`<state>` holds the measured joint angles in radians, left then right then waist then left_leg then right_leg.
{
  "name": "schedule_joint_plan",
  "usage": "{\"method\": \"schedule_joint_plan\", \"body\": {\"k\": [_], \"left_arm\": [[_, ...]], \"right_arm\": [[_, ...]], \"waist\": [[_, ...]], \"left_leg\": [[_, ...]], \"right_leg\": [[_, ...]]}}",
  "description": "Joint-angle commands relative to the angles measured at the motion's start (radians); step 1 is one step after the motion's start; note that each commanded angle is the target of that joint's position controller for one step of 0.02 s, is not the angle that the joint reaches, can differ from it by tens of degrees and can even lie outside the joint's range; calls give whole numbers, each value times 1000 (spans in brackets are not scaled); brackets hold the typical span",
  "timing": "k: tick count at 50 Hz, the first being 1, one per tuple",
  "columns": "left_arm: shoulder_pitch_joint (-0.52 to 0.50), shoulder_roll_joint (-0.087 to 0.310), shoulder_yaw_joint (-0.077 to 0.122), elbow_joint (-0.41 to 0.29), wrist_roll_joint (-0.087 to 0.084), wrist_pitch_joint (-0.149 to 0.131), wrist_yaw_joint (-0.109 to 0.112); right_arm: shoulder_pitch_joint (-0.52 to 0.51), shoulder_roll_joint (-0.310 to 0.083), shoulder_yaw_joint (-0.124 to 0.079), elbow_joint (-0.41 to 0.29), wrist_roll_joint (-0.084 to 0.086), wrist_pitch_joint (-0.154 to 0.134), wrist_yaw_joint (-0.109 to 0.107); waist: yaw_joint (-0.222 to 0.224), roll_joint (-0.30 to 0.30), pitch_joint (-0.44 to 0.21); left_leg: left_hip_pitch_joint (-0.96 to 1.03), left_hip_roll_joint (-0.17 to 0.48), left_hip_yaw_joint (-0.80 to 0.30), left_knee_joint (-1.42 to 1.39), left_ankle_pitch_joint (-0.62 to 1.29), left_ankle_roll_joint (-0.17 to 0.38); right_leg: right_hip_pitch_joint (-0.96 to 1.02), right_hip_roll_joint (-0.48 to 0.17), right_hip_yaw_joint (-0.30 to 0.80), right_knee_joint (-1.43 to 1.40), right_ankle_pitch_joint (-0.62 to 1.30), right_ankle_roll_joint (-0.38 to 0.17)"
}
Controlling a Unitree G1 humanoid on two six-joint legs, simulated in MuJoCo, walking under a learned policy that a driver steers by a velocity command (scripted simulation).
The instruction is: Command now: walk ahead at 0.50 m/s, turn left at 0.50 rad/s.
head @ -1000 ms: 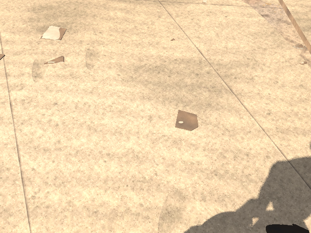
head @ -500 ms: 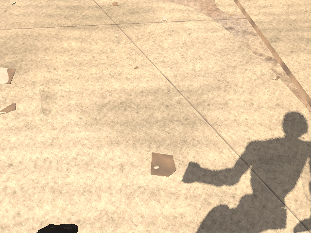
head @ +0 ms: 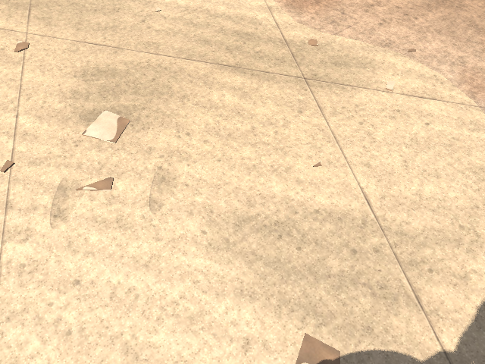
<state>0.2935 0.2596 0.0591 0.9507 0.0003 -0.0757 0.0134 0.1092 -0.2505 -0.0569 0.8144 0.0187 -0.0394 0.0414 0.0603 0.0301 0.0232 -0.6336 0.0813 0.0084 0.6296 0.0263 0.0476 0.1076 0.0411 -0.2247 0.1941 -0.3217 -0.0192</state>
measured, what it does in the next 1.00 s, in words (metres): walks ahead: left foot, then right foot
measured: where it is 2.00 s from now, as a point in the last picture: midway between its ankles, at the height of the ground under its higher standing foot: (229, 186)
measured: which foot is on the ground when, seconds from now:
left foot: up 0.00-0.06, down 0.08-0.60, up 0.62-1.00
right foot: down 0.00-0.10, up 0.12-0.56, down 0.58-1.00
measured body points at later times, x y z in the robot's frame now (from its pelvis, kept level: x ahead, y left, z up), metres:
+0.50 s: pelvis +0.30 +0.03 +0.01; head +0.32 +0.05 +0.45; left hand +0.45 +0.31 -0.09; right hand +0.40 -0.24 -0.11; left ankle +0.18 +0.10 -0.73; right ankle +0.51 -0.07 -0.70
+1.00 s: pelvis +0.58 +0.06 +0.01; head +0.61 +0.06 +0.46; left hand +0.51 +0.32 -0.12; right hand +0.84 -0.12 -0.08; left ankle +0.72 +0.26 -0.69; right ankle +0.52 -0.05 -0.73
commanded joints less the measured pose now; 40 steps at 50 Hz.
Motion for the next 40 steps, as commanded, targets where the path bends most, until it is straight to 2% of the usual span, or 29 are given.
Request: {"method": "schedule_joint_plan", "body": {"k": [1,2,3,4,5,6,7,8,9,10,11,13,15,17,19,22,25,27,28,29,30,31,32,33,34,35,36,38,40], "left_arm": [[2,195,46,-39,-11,20,14],[-10,209,51,-45,-13,28,20],[-23,218,53,-52,-12,37,24],[-43,215,49,-62,-15,40,27],[-14,156,28,-86,13,26,23],[43,44,-8,-133,14,-13,1],[-71,139,11,-147,-24,-57,-19],[-142,156,15,-174,-51,-77,-27],[-148,140,14,-168,-37,-83,-21],[-145,153,24,-158,-10,-76,-14],[-126,153,29,-156,-3,-62,-14],[-104,130,28,-158,8,-38,-13],[-153,105,19,-175,13,-26,-10],[-222,83,8,-191,13,-27,-14],[-287,69,-1,-205,6,-33,-22],[-353,88,0,-229,-8,-39,-32],[-369,118,6,-245,-6,-50,-45],[-315,138,13,-236,-7,-55,-49],[-231,157,25,-212,-5,-57,-47],[-89,196,43,-173,2,-58,-43],[68,259,57,-153,13,-57,-40],[137,286,68,-113,4,-46,-50],[118,192,42,-119,-21,-45,-53],[34,155,30,-136,-19,-41,-49],[-31,146,23,-151,-4,-35,-47],[-65,127,16,-155,6,-35,-46],[-77,113,10,-154,15,-37,-45],[-69,113,8,-141,6,-41,-45],[-52,142,15,-127,-1,-42,-38]], "right_arm": [[-93,-78,-18,-119,2,-12,21],[-47,-99,-30,-118,2,-8,23],[57,-135,-50,-100,5,-6,22],[219,-191,-83,-62,8,-4,10],[341,-286,-110,-37,9,8,-17],[283,-325,-108,-69,11,-3,-15],[300,-239,-82,-74,2,-10,-11],[264,-195,-71,-76,-4,-21,-13],[197,-172,-64,-86,-3,-29,-11],[140,-138,-54,-100,-4,-32,-15],[115,-130,-48,-116,-13,-32,-20],[112,-146,-50,-119,-10,-33,-30],[138,-167,-54,-111,-11,-35,-44],[166,-168,-53,-97,-9,-32,-52],[200,-170,-52,-81,-7,-30,-54],[246,-173,-50,-49,-4,-32,-49],[275,-175,-53,-25,-3,-23,-54],[265,-185,-57,-20,-5,-14,-59],[245,-186,-55,-25,-6,-10,-60],[236,-162,-44,-34,-12,-7,-58],[281,-114,-24,-52,-31,-10,-58],[409,-40,-5,-46,-4,-28,-51],[336,-139,-20,-40,11,-37,-49],[223,-175,-29,-71,19,-43,-47],[166,-168,-28,-83,8,-47,-50],[148,-158,-32,-88,-5,-48,-50],[166,-144,-34,-85,-8,-44,-49],[194,-111,-29,-76,-6,-34,-49],[148,-96,-24,-94,-13,-27,-51]], "waist": [[-23,-90,41],[-56,-113,1],[-116,-120,-58],[-205,-91,-140],[-220,83,-238],[-116,253,-346],[-185,112,-346],[-177,64,-220],[-122,-44,-127],[-90,-48,-90],[-62,-25,-73],[-39,-14,-59],[-52,-4,-34],[-81,14,-21],[-118,32,-14],[-148,46,13],[-140,55,24],[-105,78,8],[-54,78,-38],[9,54,-147],[43,-77,-304],[-3,-373,-388],[34,-241,-301],[34,-156,-159],[11,-79,-85],[-14,-70,-42],[-40,-96,-43],[-58,-119,-46],[-55,-106,-24]], "left_leg": [[-11,-45,70,-19,-127,42],[68,-81,100,-9,-181,62],[204,-120,117,-16,-208,89],[453,-147,92,-93,-148,130],[755,39,-203,-101,-124,199],[1035,254,-792,-269,-296,410],[1035,245,-777,-340,-326,365],[924,210,-621,-341,-270,320],[761,163,-504,-350,-160,284],[650,128,-423,-363,-69,262],[569,106,-391,-385,-15,259],[485,91,-335,-413,68,263],[436,70,-265,-434,125,252],[408,27,-197,-434,109,211],[397,8,-168,-435,28,180],[461,52,-209,-426,-60,170],[604,117,-257,-360,0,159],[658,134,-267,-299,140,139],[658,105,-241,-208,301,121],[600,49,-197,-30,351,95],[382,-45,-146,278,78,52],[37,-187,-121,569,-575,-9],[-84,-131,-197,664,-594,1],[-131,-81,-160,659,-496,7],[-101,-34,-123,616,-413,5],[-70,-3,-114,557,-361,0],[-15,21,-113,522,-329,-2],[17,35,-93,459,-314,-16],[-23,47,-76,377,-260,-39]], "right_leg": [[46,-331,34,95,869,-107],[52,-329,23,186,1035,-96],[26,-316,12,337,1126,-81],[-89,-274,-6,560,1043,-47],[-366,-205,-8,886,544,-4],[-770,30,162,1209,-249,47],[-882,-29,331,1243,-229,15],[-919,-74,320,1192,-147,-12],[-874,-120,315,1084,-76,-12],[-808,-149,311,992,-37,-1],[-747,-161,313,959,-11,12],[-710,-165,291,872,21,48],[-720,-160,266,747,123,78],[-686,-143,251,580,282,85],[-632,-114,237,444,428,79],[-639,-101,248,357,477,57],[-693,-98,264,304,374,13],[-638,-82,248,290,284,-19],[-520,-53,218,263,277,-44],[-302,-77,235,283,314,-82],[13,-261,466,320,312,-168],[268,-426,917,168,43,-297],[232,-407,955,101,-166,-260],[96,-378,808,82,-143,-218],[-41,-340,704,61,-27,-202],[-134,-310,634,39,80,-201],[-186,-284,582,21,157,-196],[-224,-261,508,-14,248,-206],[-238,-263,458,-45,331,-220]]}}
Velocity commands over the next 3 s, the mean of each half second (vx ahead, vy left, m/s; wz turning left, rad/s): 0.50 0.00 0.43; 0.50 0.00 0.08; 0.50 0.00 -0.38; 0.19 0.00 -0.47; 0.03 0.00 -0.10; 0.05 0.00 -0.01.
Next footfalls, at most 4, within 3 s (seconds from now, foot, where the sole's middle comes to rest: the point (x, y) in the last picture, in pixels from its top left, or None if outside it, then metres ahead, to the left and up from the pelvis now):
0.08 left None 0.22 0.11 -0.77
0.58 right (281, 338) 0.55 -0.05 -0.77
1.12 left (184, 256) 0.79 0.26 -0.77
1.62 right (265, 188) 1.08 0.01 -0.77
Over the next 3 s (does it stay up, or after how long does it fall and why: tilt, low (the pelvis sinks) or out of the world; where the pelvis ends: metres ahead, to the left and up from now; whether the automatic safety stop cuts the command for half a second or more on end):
stays up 1.09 0.13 0.00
